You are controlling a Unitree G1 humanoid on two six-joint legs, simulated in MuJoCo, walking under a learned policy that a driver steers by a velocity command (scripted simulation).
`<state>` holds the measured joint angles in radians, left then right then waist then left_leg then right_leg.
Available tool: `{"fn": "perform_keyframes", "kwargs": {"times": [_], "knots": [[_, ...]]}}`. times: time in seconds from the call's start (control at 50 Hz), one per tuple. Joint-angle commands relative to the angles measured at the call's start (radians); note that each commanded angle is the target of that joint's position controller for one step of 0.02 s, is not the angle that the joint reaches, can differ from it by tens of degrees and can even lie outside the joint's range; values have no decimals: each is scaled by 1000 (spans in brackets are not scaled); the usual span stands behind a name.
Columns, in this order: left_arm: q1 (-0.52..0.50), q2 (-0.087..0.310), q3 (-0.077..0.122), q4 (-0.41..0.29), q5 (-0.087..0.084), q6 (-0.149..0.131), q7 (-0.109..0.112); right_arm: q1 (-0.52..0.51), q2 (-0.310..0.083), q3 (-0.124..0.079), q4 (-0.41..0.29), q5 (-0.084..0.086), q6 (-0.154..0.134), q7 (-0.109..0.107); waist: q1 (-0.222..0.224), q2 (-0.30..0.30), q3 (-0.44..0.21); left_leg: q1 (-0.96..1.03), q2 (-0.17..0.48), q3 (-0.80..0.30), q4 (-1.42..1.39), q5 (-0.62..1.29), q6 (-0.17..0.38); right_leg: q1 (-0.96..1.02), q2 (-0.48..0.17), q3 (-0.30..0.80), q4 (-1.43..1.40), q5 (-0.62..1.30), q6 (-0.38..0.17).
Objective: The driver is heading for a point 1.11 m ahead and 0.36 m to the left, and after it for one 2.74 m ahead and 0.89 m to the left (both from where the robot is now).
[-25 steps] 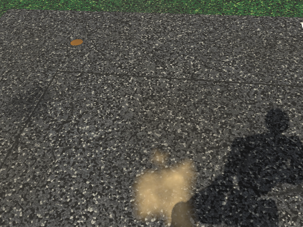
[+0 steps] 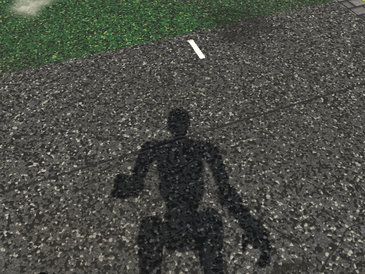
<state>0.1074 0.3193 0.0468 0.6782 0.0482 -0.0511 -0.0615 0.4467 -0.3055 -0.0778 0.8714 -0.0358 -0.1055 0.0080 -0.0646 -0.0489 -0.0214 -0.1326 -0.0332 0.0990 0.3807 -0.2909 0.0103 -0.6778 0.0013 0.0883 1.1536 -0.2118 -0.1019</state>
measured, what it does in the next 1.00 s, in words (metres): walks ahead, turning left: right foot, then left foot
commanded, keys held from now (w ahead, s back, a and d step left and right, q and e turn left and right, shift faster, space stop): w+q+shift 0.98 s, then w+shift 0.02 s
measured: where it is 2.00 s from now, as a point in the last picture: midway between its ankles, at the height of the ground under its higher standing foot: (90, 133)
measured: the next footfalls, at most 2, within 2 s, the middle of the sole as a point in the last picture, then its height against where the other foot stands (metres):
right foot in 0.20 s outside the picture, level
left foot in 0.66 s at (150, 211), level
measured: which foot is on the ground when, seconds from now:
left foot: down 0.00-0.20, up 0.22-0.64, down 0.66-1.00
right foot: up 0.00-0.18, down 0.20-0.66, up 0.68-1.00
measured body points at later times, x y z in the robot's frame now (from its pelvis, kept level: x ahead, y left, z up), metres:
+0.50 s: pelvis +0.45 -0.02 +0.00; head +0.47 -0.01 +0.44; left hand +0.33 +0.25 -0.13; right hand +0.70 -0.23 -0.09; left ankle +0.57 +0.13 -0.66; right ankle +0.34 -0.14 -0.74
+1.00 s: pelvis +0.88 +0.16 -0.01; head +0.90 +0.19 +0.44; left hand +0.96 +0.49 -0.06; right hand +1.04 -0.09 -0.12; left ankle +0.73 +0.09 -0.74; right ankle +1.17 +0.15 -0.68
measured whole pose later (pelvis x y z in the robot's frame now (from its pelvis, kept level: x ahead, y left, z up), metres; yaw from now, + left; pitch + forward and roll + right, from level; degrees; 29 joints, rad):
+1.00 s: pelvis +0.88 +0.16 -0.01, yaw +43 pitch +2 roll -1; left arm -0.04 0.25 -0.03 0.58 0.04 -0.06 -0.02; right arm 0.47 -0.31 -0.08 0.83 0.00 -0.06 0.02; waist -0.13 0.00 0.04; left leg 0.05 -0.18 -0.24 0.32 -0.36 0.17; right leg -0.71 -0.10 0.08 0.64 0.03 0.04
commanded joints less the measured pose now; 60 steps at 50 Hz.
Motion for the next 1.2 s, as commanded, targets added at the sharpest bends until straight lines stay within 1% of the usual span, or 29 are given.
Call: {"fn": "perform_keyframes", "kwargs": {"times": [0.02,0.08,0.14,0.18,0.2,0.22,0.24,0.26,0.3,0.42,0.52,0.58,0.62,0.64,0.66,0.68,0.7,0.74,0.8,0.86,0.98,1.02,1.06,1.08,1.1,1.12,1.14,1.16,1.2], "knots": [[-81,4,-27,-114,4,-7,-19,-72,-53,9,-58,14,-36,8,85,87,143,-78,259,-224,-325,54,156,-104,-65,38,-188,129,19],[-189,-20,-49,-135,-5,-21,-40,-22,-90,8,-39,39,-35,17,59,66,159,-206,215,-142,-414,300,146,213,-50,-138,-416,270,14],[-165,29,-35,-119,-3,-29,-12,30,-185,-6,-15,32,-24,13,80,92,93,20,241,-124,-227,797,142,302,9,-153,-524,137,6],[142,96,1,-26,7,-36,24,41,-218,-11,1,29,-5,2,230,120,-97,-10,206,-104,213,925,114,675,55,-146,-588,49,-2],[305,173,29,10,29,-38,49,36,-161,3,-16,28,-5,4,293,86,-205,-233,147,-94,532,630,104,938,-110,8,-567,-113,-8],[358,256,50,10,59,-47,61,146,42,45,-63,58,-5,10,197,-195,-398,-539,38,-124,939,-194,91,1200,-456,509,-668,-452,-69],[362,219,49,8,25,-37,58,62,-50,24,-80,68,1,4,232,-130,-412,-589,39,-185,1047,-129,117,1069,-469,704,-861,-566,-60],[263,152,33,26,14,-40,57,-49,-76,12,-101,60,9,5,184,-63,-191,-649,85,-182,1024,-1,119,908,-401,523,-869,-471,-38],[180,67,18,42,6,-51,52,-73,-34,20,-87,40,24,21,115,-32,-44,-600,142,-175,939,65,102,691,-328,268,-894,-162,-15],[210,-23,-2,128,-34,-93,48,-238,32,30,-157,9,95,59,40,-29,105,-660,177,-114,834,205,76,553,-240,-146,-1017,197,33],[246,41,6,165,-29,-96,68,-419,10,50,-225,12,88,87,38,31,174,-535,102,47,459,388,136,591,-179,-370,-1054,556,77],[280,139,24,162,-23,-71,94,-351,-42,42,-205,19,86,83,-23,-28,82,-343,-14,132,371,327,181,733,-215,-392,-845,1174,101],[198,201,44,130,-9,-33,107,-36,-118,7,-122,22,88,63,-189,-66,-80,-22,-61,87,380,196,226,697,-259,-356,-443,1324,80],[163,203,48,113,-3,-18,99,157,-166,-23,-56,22,87,42,-257,-19,-158,220,-75,16,318,109,253,563,-237,-333,-114,1119,64],[125,115,34,107,-4,-22,77,98,-213,-55,-54,53,103,17,-205,195,-73,315,-4,-145,243,47,283,285,-24,-313,312,138,87],[252,12,-2,-4,-7,-47,66,-25,-322,-62,-102,13,113,18,9,340,-150,512,201,-661,165,196,462,-110,60,-169,593,-289,136],[183,55,-12,-48,-11,-78,67,-19,-321,-74,-143,12,116,9,-60,208,-259,562,297,-933,-84,-125,529,-229,34,-1,581,-239,124],[95,88,-12,-46,-5,-91,67,-60,-190,-46,-109,18,95,-7,27,-38,8,214,256,-829,-183,-154,408,-171,-72,17,320,-135,117],[106,55,-27,-34,33,-23,66,-112,-139,-21,-116,31,48,-10,112,-68,91,-129,124,-597,-190,58,360,20,-132,-2,129,-154,162],[-58,16,-44,-110,19,-6,50,-91,-149,-24,-118,35,24,-4,76,-28,136,-261,37,-483,-222,197,331,82,-134,-66,-146,8,186],[-227,16,-55,-181,-20,-19,43,1,-176,-43,-100,42,28,6,-37,96,69,-39,36,-499,-118,550,230,186,-31,-80,-545,304,142],[-158,49,-42,-162,-17,-26,50,-20,-186,-44,-99,40,26,-5,-3,101,27,31,54,-493,-42,702,192,316,-2,-82,-640,279,117],[111,129,-1,-88,-21,-34,72,-55,-237,-49,-94,24,21,-3,143,101,-127,81,60,-464,259,922,155,576,28,-101,-633,129,81],[322,169,22,-36,-15,-37,92,-102,-199,-38,-102,13,11,0,254,92,-208,-53,28,-423,516,809,142,805,-41,-58,-591,23,60],[472,231,40,-5,21,-44,104,-73,-49,0,-126,21,1,-5,255,-107,-304,-260,-64,-331,880,237,118,1002,-274,266,-630,-250,0],[388,283,57,19,18,-42,83,100,-11,19,-138,55,2,2,112,-405,-363,-479,-173,-267,1062,-181,76,1060,-438,843,-852,-137,-148],[263,161,43,-13,0,-40,65,17,-75,20,-108,20,17,-12,106,-154,-197,-564,-76,-271,1078,-112,85,942,-382,752,-843,-102,-164],[215,88,27,-7,-13,-44,55,-98,-89,19,-120,9,22,-7,116,-7,-94,-550,-55,-257,1046,-62,65,806,-336,555,-812,161,-170],[268,45,8,61,-29,-51,49,-222,-73,26,-175,-20,28,5,105,40,-29,-539,-12,-223,922,-96,39,686,-257,351,-795,626,-150]]}}
Over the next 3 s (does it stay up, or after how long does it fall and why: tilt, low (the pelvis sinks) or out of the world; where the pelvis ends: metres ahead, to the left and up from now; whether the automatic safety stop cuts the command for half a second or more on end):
stays up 1.17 0.36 0.01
